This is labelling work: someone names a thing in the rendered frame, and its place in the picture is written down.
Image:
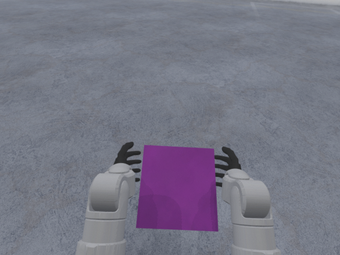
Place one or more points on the carton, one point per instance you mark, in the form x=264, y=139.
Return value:
x=178, y=189

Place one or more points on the robot left hand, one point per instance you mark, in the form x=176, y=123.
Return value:
x=123, y=155

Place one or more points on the robot left forearm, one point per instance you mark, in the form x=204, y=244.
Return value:
x=106, y=211

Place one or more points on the robot right forearm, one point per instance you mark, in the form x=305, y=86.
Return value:
x=251, y=214

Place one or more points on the robot right hand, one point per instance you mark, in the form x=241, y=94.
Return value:
x=232, y=161

